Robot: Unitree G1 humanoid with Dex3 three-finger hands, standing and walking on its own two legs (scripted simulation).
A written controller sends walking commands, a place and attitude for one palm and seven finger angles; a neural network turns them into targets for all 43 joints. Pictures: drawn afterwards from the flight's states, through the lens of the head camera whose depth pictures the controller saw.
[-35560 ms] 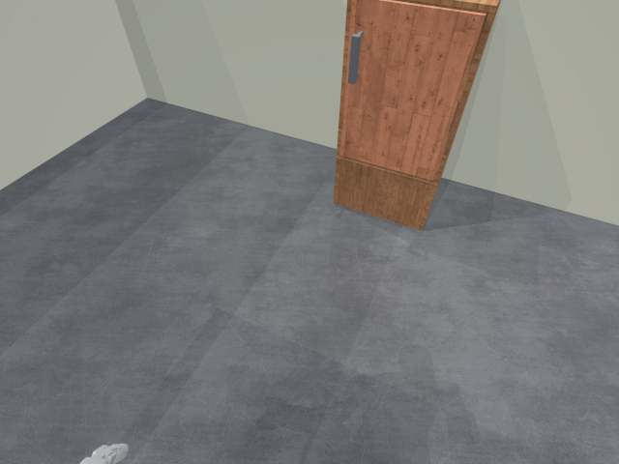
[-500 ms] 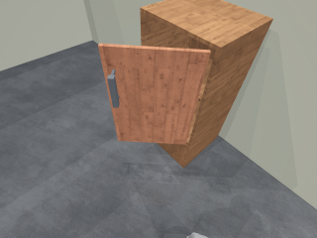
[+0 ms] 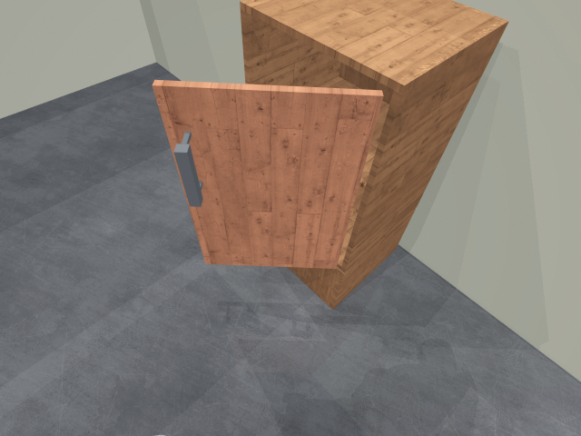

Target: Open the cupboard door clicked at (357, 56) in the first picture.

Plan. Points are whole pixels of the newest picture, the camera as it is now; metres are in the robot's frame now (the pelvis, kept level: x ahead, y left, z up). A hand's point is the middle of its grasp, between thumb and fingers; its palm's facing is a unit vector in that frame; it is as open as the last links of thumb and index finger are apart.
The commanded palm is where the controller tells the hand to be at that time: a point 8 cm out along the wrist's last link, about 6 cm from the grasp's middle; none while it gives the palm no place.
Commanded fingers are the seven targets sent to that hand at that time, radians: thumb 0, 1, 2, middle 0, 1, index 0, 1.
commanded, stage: come to a stop and stand still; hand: left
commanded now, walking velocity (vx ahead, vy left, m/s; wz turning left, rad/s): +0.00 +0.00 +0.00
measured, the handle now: (191, 170) +0.59 +0.23 -0.04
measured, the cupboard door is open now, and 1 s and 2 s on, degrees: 45 45 45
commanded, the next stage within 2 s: look again from close up in 0.88 s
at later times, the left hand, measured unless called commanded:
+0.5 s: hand out of the picture -0.04 +0.19 -0.17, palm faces +0.01 -0.98 -0.20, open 7.4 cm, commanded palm none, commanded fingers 0.00 0.90 0.90 -0.20 -0.30 -0.20 -0.30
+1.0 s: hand out of the picture -0.06 +0.16 -0.17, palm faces +0.01 -0.99 -0.16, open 7.4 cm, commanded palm none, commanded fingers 0.00 0.90 0.90 -0.20 -0.30 -0.20 -0.30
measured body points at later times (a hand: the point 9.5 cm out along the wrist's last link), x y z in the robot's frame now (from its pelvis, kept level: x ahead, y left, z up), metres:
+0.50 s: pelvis -0.05 +0.01 +0.01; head -0.03 +0.02 +0.46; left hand -0.04 +0.24 -0.15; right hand +0.00 -0.22 -0.15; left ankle -0.02 +0.10 -0.73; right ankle -0.08 -0.12 -0.73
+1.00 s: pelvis -0.05 +0.00 +0.01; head -0.03 +0.01 +0.46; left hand -0.06 +0.21 -0.16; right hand -0.08 -0.21 -0.15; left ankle -0.02 +0.10 -0.73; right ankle -0.08 -0.12 -0.73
